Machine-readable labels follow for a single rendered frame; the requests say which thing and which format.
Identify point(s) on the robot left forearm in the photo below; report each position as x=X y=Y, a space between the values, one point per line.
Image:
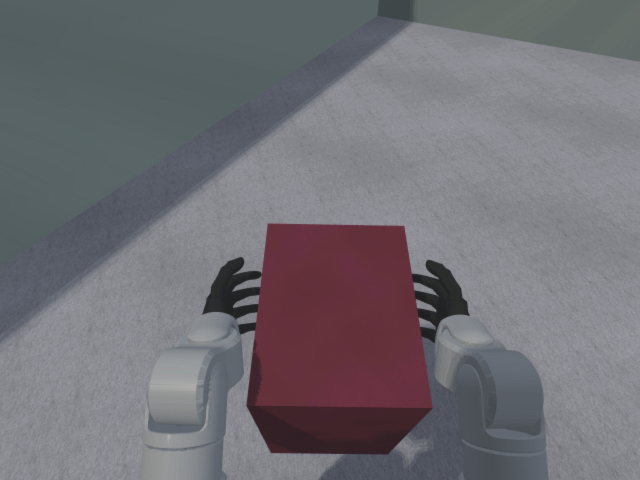
x=186 y=401

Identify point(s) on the robot right forearm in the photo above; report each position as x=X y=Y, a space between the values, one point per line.
x=500 y=402

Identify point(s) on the carton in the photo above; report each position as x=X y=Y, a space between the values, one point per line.
x=338 y=364

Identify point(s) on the robot right hand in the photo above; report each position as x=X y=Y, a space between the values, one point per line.
x=449 y=302

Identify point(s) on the robot left hand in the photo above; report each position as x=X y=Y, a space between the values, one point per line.
x=222 y=299

